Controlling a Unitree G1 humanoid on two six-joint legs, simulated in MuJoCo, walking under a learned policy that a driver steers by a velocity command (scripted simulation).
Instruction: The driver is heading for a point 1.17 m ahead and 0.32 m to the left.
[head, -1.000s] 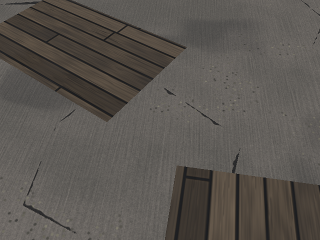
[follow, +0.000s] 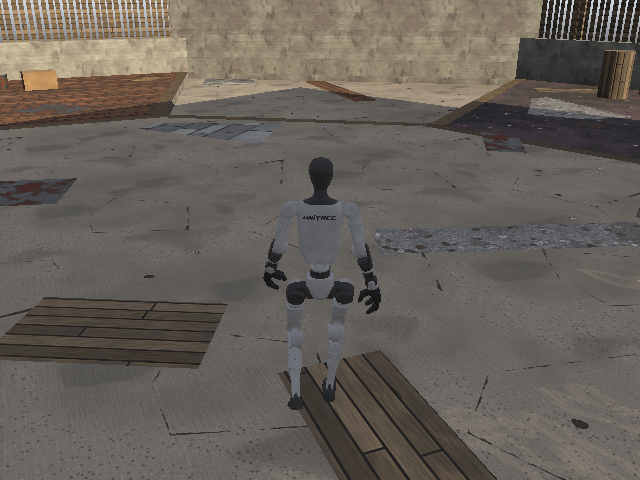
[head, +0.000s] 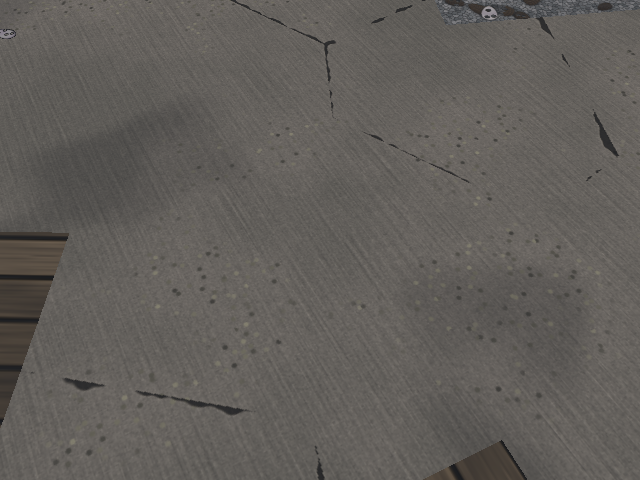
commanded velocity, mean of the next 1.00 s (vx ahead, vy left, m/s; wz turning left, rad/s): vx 0.50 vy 0.00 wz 0.38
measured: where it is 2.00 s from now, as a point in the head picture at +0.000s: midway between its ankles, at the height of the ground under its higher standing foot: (192, 275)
